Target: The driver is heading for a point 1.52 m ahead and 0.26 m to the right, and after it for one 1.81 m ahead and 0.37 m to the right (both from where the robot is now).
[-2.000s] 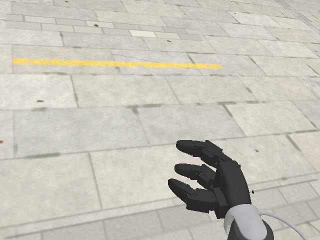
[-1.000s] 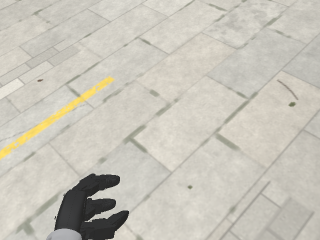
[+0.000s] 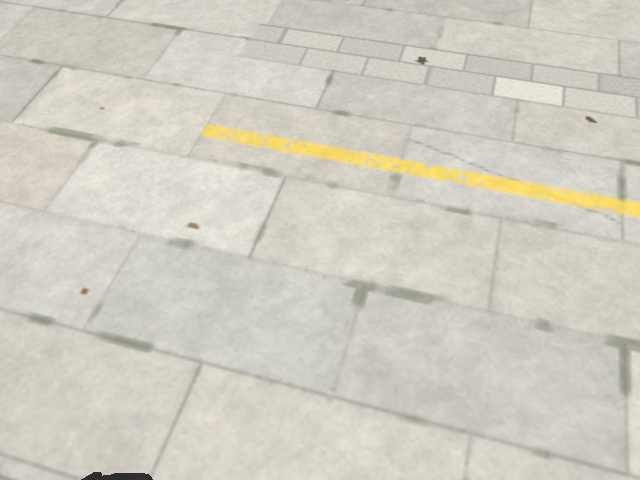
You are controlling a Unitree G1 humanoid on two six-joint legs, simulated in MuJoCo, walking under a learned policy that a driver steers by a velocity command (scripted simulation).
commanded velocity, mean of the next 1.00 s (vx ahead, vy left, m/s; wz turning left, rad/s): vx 0.00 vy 0.00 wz -0.30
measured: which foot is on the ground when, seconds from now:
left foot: down 0.00-0.00, up 0.02-0.32, down 0.34-0.74, up 0.76-1.00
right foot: down 0.00-0.34, up 0.36-0.72, down 0.74-1.00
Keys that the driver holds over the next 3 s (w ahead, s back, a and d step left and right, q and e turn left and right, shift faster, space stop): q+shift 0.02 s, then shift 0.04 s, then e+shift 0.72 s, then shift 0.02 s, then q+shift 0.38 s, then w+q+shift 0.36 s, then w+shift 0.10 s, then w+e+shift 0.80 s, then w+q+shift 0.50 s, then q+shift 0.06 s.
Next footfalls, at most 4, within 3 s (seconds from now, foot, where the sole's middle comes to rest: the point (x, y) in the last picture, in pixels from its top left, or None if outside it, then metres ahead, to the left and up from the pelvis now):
0.34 left None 0.03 0.10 -0.76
0.74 right None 0.02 -0.15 -0.76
1.20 left None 0.08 0.01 -0.76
1.62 right None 0.30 -0.23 -0.76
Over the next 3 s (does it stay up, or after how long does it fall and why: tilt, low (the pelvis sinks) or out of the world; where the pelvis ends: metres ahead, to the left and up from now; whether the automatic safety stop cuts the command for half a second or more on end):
stays up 1.33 -0.33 -0.02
